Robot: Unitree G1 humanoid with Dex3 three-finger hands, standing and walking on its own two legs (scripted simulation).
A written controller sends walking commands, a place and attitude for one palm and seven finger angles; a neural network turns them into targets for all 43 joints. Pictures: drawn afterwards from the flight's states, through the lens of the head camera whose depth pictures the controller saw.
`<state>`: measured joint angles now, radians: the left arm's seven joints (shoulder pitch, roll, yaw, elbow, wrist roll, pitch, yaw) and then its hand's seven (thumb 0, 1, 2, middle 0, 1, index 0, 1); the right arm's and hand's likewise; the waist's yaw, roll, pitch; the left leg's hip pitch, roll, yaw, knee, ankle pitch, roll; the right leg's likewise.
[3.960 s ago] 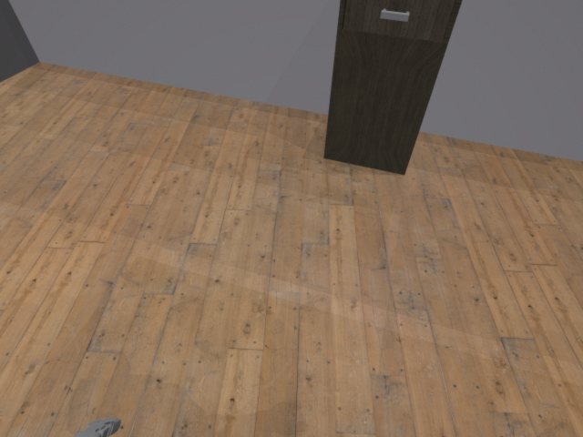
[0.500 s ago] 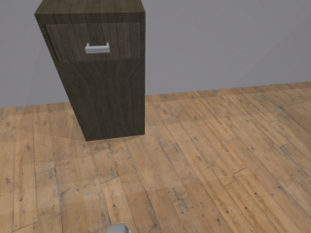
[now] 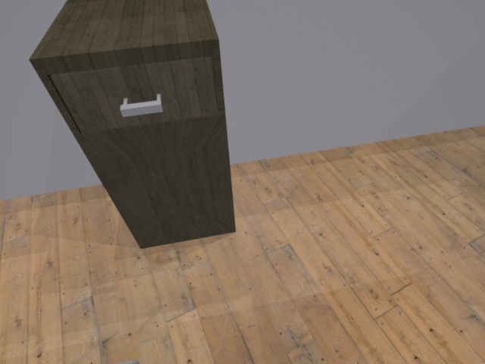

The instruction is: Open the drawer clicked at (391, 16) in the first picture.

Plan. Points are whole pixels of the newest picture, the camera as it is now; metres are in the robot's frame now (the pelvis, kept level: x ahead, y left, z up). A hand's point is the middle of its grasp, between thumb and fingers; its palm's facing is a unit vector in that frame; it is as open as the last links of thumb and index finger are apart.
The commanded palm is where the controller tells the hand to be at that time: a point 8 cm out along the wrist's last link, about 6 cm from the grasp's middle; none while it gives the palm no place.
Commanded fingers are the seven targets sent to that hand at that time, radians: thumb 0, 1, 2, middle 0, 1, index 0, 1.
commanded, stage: turn to face it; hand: left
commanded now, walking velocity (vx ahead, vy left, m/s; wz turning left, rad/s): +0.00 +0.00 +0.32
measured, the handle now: (142, 103) +0.75 +0.30 +0.02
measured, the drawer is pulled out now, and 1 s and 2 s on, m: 0.00 0.00 0.00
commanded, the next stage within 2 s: take the last steps up to it in 0.18 s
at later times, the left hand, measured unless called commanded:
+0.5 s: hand out of the picture -0.03 +0.22 -0.17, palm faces +0.22 -0.95 -0.20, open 7.3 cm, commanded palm none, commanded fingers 0.00 0.90 0.90 -0.20 -0.30 -0.20 -0.30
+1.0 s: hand out of the picture +0.08 +0.14 -0.16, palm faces +0.24 -0.96 -0.16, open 7.3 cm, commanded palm none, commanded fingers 0.00 0.90 0.90 -0.20 -0.30 -0.20 -0.30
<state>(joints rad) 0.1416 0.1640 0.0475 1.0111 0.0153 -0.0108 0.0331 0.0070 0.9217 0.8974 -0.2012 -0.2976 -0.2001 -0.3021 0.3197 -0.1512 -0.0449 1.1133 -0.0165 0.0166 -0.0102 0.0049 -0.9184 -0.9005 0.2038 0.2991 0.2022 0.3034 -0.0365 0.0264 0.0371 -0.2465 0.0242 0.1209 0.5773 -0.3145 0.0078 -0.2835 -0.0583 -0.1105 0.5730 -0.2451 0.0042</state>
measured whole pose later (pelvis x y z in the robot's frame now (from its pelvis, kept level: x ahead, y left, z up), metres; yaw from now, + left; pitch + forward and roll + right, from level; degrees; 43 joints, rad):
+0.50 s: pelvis +0.01 +0.03 +0.01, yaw +9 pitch -1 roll +0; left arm 0.30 0.21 0.06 1.08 0.03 0.04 0.00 0.01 0.91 0.90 -0.20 -0.30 -0.20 -0.30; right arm 0.22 -0.17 -0.04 1.01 -0.03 -0.01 -0.01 0.01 -0.91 -0.90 0.20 0.30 0.20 0.30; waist 0.02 -0.04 0.03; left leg -0.20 0.03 0.09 0.49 -0.27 0.01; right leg -0.41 -0.09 -0.10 0.98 -0.41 0.02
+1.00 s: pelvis +0.14 -0.01 +0.01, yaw +10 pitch -1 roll +1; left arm 0.37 0.09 0.02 1.12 0.02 -0.06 0.02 0.00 0.91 0.90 -0.20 -0.30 -0.20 -0.30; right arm 0.24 -0.18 -0.06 1.08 -0.03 0.00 0.01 0.01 -0.91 -0.90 0.20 0.30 0.20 0.30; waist 0.00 0.02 0.02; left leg -0.51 0.10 0.09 0.99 -0.27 -0.01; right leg -0.09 -0.01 -0.16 0.37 -0.27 -0.05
